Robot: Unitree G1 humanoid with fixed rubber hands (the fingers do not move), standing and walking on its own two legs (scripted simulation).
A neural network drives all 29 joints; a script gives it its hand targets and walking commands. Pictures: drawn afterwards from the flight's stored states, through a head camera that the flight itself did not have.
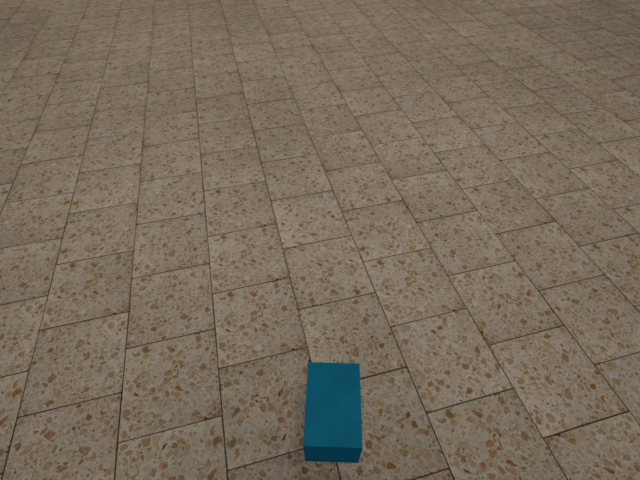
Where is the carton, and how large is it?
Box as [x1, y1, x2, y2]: [303, 362, 361, 462]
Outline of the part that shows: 308,362 303,441 305,460 357,462 361,450 359,366 358,364 354,363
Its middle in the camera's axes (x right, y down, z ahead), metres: +0.03 +0.50 +1.09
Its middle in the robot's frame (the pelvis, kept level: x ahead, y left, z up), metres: +0.43 +0.01 -0.68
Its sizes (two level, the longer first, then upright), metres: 0.218 0.148 0.162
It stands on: the floor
